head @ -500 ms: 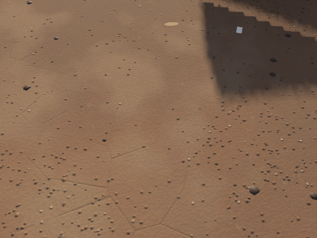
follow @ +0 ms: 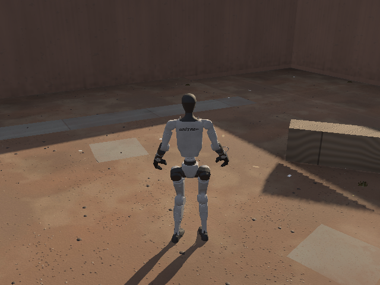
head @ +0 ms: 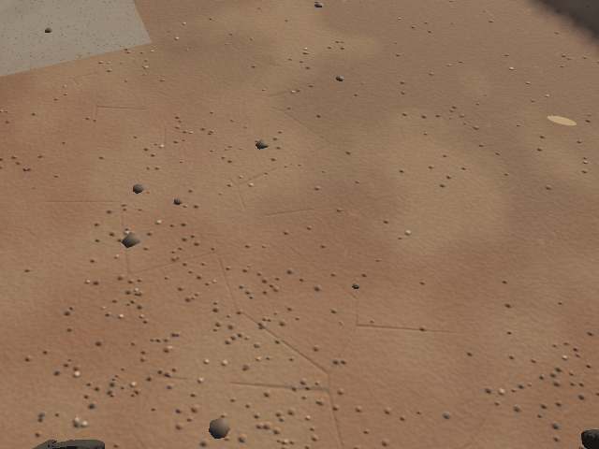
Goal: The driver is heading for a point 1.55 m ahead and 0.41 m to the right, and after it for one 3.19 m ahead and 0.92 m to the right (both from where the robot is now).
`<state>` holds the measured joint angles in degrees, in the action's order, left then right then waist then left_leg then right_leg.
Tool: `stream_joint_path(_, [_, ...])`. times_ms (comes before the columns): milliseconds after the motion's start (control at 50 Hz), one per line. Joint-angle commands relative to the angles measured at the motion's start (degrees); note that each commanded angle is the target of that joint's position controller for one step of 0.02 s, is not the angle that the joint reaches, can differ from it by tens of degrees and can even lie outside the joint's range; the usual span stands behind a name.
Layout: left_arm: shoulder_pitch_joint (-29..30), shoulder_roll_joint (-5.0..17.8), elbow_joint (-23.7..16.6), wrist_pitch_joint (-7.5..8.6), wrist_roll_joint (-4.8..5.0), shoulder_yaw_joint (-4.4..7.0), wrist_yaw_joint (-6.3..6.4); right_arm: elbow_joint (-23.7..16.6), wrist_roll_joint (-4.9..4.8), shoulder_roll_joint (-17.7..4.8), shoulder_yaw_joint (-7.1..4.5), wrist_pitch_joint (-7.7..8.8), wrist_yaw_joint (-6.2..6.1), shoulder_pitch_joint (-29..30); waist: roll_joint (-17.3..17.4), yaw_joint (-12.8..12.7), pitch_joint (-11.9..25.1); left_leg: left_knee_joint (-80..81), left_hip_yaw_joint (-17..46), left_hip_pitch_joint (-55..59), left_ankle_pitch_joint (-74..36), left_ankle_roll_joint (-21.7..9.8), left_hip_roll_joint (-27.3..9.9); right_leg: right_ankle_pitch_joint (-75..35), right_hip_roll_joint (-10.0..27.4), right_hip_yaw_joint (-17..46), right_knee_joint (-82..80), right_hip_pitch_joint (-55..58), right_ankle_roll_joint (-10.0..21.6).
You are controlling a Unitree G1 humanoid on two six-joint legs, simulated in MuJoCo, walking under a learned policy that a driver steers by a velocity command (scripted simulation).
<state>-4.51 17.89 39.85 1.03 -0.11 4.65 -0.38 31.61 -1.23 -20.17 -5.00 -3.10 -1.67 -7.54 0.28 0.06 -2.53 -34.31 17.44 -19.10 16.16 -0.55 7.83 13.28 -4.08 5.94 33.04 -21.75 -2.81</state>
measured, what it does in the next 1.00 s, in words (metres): steps on the spot: right foot, then left foot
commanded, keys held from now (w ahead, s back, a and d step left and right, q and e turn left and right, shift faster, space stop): shift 0.68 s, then e+shift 0.20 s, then w+e+shift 0.12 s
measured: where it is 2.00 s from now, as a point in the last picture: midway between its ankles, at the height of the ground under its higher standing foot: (429, 403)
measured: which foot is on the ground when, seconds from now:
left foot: down 0.00-0.02, up 0.04-0.34, down 0.36-1.00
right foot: up 0.00-0.00, down 0.02-0.78, up 0.80-1.00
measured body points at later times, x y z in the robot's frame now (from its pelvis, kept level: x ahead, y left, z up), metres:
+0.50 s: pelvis +0.02 +0.02 +0.01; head +0.03 +0.03 +0.45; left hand +0.11 +0.29 -0.11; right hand +0.19 -0.22 -0.10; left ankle -0.02 +0.13 -0.73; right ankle +0.04 -0.12 -0.73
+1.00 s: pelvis +0.04 -0.01 +0.00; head +0.07 -0.04 +0.45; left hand +0.18 +0.27 -0.10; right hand +0.15 -0.31 -0.12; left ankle -0.02 +0.14 -0.73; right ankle +0.02 -0.12 -0.71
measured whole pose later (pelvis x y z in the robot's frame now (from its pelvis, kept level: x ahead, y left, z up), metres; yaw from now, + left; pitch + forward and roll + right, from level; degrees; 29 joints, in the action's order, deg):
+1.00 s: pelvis +0.04 -0.01 +0.00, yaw -5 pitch +1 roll +2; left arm -12.6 17.9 42.8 -2.5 2.4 3.2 -1.9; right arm 41.5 -1.0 -18.3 -4.4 0.4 -1.7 -11.8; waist 1.3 -0.2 -1.6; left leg -27.3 -6.2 -7.4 21.1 1.1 -2.8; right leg 25.7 4.2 -4.2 46.5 -22.5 0.3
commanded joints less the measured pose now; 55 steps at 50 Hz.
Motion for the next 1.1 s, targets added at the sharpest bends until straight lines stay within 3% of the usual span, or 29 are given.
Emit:
stream_joint_path(20, [-1.51,8.58,-4.21,1.04,-1.16,2.28,0.06,-3.29,0.70,-4.12,-0.75,0.64,0.02,-2.27,1.58,0.68,11.33,-4.59,7.68,1.78,-1.62,-3.92,-7.43,-13.97,11.96,8.85,-11.91,14.21,5.08])
stream_joint_path(40, [-0.47,12.31,-4.11,0.43,-2.27,2.82,0.20,-3.84,0.64,-3.73,-0.57,0.99,-0.07,-5.28,-14.31,3.81,7.48,-15.73,-2.70,-8.58,21.02,0.10,2.39,-25.05,22.02,22.44,-14.70,15.49,14.96])
stream_joint_path(60, [-1.43,10.14,-4.30,0.68,-1.97,2.47,0.26,-3.06,1.36,-8.71,-1.93,1.60,-0.37,-5.07,-13.66,2.16,6.84,-29.06,-4.24,-12.38,23.42,3.03,-0.90,-21.53,27.29,29.89,-15.75,13.18,21.17])
stream_joint_path(80, [-0.67,7.71,-4.82,0.71,-1.30,1.66,0.61,-1.96,0.79,-10.95,-2.79,1.58,-0.38,-3.75,-8.95,1.60,5.69,-34.05,-4.36,-12.47,18.98,3.70,-2.59,-17.37,24.68,24.27,-14.86,11.53,20.06])
stream_joint_path(120, [0.66,5.66,-4.69,0.15,-0.01,0.82,1.25,-0.73,0.83,-8.03,-2.15,0.83,-0.53,-2.49,-6.16,0.97,4.11,-35.95,-5.34,-12.41,13.41,5.19,-3.15,-11.57,18.60,15.59,-14.43,10.90,15.77])
stream_joint_path(160, [-0.66,5.35,-3.91,-0.42,-0.07,0.31,1.80,-0.60,0.45,-4.37,-0.85,0.86,-0.13,-1.79,-6.78,0.17,4.01,-32.44,-7.81,-10.94,10.99,5.84,-3.21,-14.02,15.54,10.16,-14.64,11.70,15.03])
stream_joint_path(220, [-2.38,5.29,-2.98,-0.98,-0.35,0.21,1.87,-0.77,0.62,-1.14,0.69,1.37,0.10,0.00,-10.12,-1.13,6.17,-17.23,-11.38,-6.18,11.54,6.24,-5.75,-17.03,14.39,6.49,-13.48,15.51,14.94])
stream_joint_path(280, [-4.22,7.32,-2.17,-1.75,0.24,0.73,1.54,0.62,0.29,-1.31,0.95,1.55,0.41,-0.63,-12.29,-2.25,7.24,-2.70,-15.05,1.31,8.42,5.84,-6.51,-20.45,15.30,6.37,-12.02,15.71,15.39])
stream_joint_path(320, [-4.39,6.78,-1.60,-1.97,1.16,0.23,1.44,3.03,0.49,-1.05,0.83,1.66,0.64,-4.25,-10.87,-0.16,7.14,12.31,-16.69,8.83,-3.34,4.11,-5.78,-21.38,14.65,5.37,-9.71,13.57,13.72])
stream_joint_path(340, [-6.63,5.88,-0.79,-1.53,1.37,-0.17,1.33,3.27,0.92,-2.03,0.78,1.70,0.66,-4.39,-9.13,-0.44,7.13,16.60,-14.69,13.46,-8.69,2.38,-6.88,-19.04,13.95,4.93,-9.30,10.94,11.10])
stream_joint_path(360, [-7.89,4.70,-0.74,-0.67,0.23,-0.77,0.89,2.57,1.47,-4.83,0.46,1.61,0.28,-4.49,-3.58,-1.50,8.61,14.92,-8.61,18.79,-17.73,0.18,-12.51,-13.22,12.20,2.69,-6.57,6.83,7.14])
stream_joint_path(380, [-8.75,1.58,-1.40,0.34,-1.12,-1.75,0.40,2.86,2.44,-7.33,0.02,1.42,0.13,-1.97,7.94,-4.66,8.44,11.49,-4.17,15.60,-19.89,-4.05,-16.73,-2.10,6.80,-3.37,-5.78,5.16,3.24])
stream_joint_path(400, [-5.82,2.39,-1.24,0.58,-1.77,-1.89,0.42,2.33,2.59,-2.60,1.07,1.70,0.69,-0.43,7.24,-2.61,7.91,11.92,-4.32,10.66,-13.41,-5.97,-16.63,-0.02,6.80,-4.08,-6.59,9.12,0.93])
stream_joint_path(420, [-3.95,3.10,-1.12,0.62,-1.69,-1.74,0.31,2.78,2.85,-0.49,1.69,2.07,1.04,-0.49,5.84,-1.81,6.68,12.21,-5.44,9.71,-8.35,-4.79,-14.60,-2.78,6.50,-4.21,-6.79,9.99,0.13])
stream_joint_path(500, [-4.61,3.86,-0.03,-0.09,-0.77,-1.61,0.83,4.87,2.31,-1.46,1.79,3.41,1.10,-3.21,5.28,-1.31,3.33,11.60,-7.07,7.24,-10.97,-2.22,-12.24,-7.60,6.79,-4.08,-6.08,10.64,0.77])
stream_joint_path(700, [-5.84,3.77,3.84,-0.83,-0.14,-1.74,1.80,7.70,2.09,-0.44,2.10,3.72,0.82,-4.27,1.11,-1.12,3.31,10.06,-9.44,9.24,-15.97,-1.66,-10.25,-11.20,7.20,-3.69,-6.33,11.48,0.29])
stream_joint_path(720, [-4.38,5.18,3.31,-0.96,0.39,-1.43,1.85,7.59,2.01,-2.11,1.40,3.56,0.46,-4.48,1.07,-0.28,2.67,9.35,-10.18,10.85,-16.51,-1.61,-9.94,-11.97,6.61,-3.67,-4.79,8.59,0.70])
stream_joint_path(780, [-2.39,6.50,1.19,-1.40,1.60,-0.70,1.79,8.03,1.50,-6.17,-0.69,2.23,-1.08,-7.29,4.66,1.16,2.49,9.63,-7.48,13.61,-21.66,-5.67,-15.67,-8.01,4.79,-4.34,3.44,-0.12,1.15])
stream_joint_path(820, [-2.93,5.09,0.20,-1.92,1.54,-0.60,1.25,6.98,1.96,-5.22,-0.80,1.57,-1.84,-6.40,10.22,1.58,2.77,12.12,-2.12,13.61,-26.36,-11.58,-24.12,13.44,4.68,-5.42,15.19,-5.69,0.57])
stream_joint_path(840, [-2.69,4.98,-0.46,-2.27,1.64,-0.37,0.82,6.17,2.44,-4.52,-0.57,1.68,-2.01,-5.08,10.07,1.61,2.29,13.23,-0.28,13.21,-29.65,-14.43,-28.19,20.99,6.50,-4.34,23.32,-9.21,0.35])
stream_joint_path(880, [-3.78,4.18,-0.95,-3.14,1.80,-0.29,0.18,5.52,1.82,-4.60,-0.81,2.28,-1.89,-1.07,6.52,-0.37,1.26,13.21,-4.96,12.17,-30.36,-13.54,-27.81,19.54,9.45,-4.03,24.04,-10.30,-0.04])
stream_joint_path(920, [-2.54,4.23,-1.90,-3.21,2.06,-0.65,-0.91,5.84,0.55,-6.95,-1.76,3.38,-1.21,-2.46,6.20,1.57,3.50,19.17,-6.54,12.54,-2.20,-11.58,-27.40,12.86,11.39,-5.88,20.49,-7.94,1.02])
stream_joint_path(960, [-3.85,4.48,-2.20,-2.90,2.61,-0.62,-1.96,5.45,-0.22,-7.69,-1.90,4.62,-0.28,-0.30,8.13,0.57,2.06,22.37,-9.08,9.37,14.16,-9.36,-25.37,12.67,10.20,-8.86,15.06,-3.15,3.31])
stream_joint_path(1000, [-10.05,4.65,-0.08,-2.23,2.89,-0.09,-2.11,5.28,-0.20,-7.32,-1.92,5.49,0.93,1.80,6.74,-2.71,1.95,19.31,-14.62,5.35,17.55,-7.52,-23.23,10.14,7.21,-13.78,8.04,6.55,5.18])
stream_joint_path(1020, [-15.70,4.67,2.27,-1.83,2.78,0.40,-1.86,5.25,-0.10,-6.32,-1.71,5.76,1.30,2.70,4.31,-5.41,2.60,13.38,-18.94,1.60,16.81,-6.26,-21.25,7.69,4.34,-17.10,3.92,14.37,6.05])
stream_joint_path(1040, [-24.48,7.17,5.66,-1.37,2.60,1.97,-1.40,4.88,0.83,-3.58,-0.94,6.20,1.54,2.38,-3.16,-8.53,3.99,-2.88,-24.77,-3.78,10.10,-4.23,-17.10,9.62,1.16,-16.44,0.45,24.55,7.87])
stream_joint_path(1060, [-32.41,13.02,6.51,-0.38,2.33,3.54,-0.90,2.03,1.83,1.22,0.70,6.99,1.77,6.50,-17.19,-11.45,2.07,-31.36,-25.92,-22.70,15.72,-0.02,-11.53,18.77,12.69,9.36,-7.82,33.21,14.91])
stream_joint_path(1080, [-28.73,15.57,2.10,2.42,1.31,2.70,-1.99,-3.61,0.29,3.57,1.72,9.18,2.01,9.78,-19.85,-7.85,2.73,-41.64,-14.16,-40.25,18.46,0.81,-2.97,31.76,23.13,46.72,-23.99,34.74,26.25])
stream_joint_path(1100, [-24.55,11.76,0.64,3.88,0.98,1.89,-2.36,-4.03,-2.19,-1.26,1.05,11.27,2.71,11.95,-9.29,-7.35,-0.59,-44.78,-9.63,-45.39,13.36,-0.91,-7.71,36.76,27.28,48.95,-27.36,34.10,26.85])
Keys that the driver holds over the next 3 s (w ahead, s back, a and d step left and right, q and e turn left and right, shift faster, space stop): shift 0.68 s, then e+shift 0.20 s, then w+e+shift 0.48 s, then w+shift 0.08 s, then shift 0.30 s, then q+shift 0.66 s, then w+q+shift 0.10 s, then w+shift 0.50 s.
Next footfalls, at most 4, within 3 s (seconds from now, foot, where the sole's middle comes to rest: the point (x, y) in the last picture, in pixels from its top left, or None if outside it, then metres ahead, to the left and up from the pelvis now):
0.02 right None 0.08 -0.12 -0.77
0.36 left None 0.02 0.14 -0.77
1.06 right None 0.06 -0.12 -0.77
1.48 left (352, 398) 0.55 -0.10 -0.77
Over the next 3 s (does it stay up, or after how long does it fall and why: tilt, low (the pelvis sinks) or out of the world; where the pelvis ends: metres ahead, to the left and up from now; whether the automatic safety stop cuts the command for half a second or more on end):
stays up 0.80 -0.30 0.01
